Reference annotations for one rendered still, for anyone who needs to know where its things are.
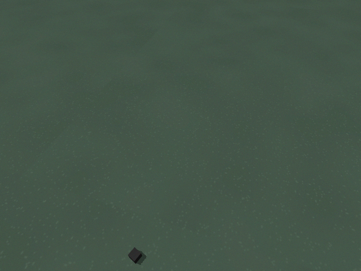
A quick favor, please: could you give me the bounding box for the cube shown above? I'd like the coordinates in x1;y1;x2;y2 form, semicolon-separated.
128;247;142;263

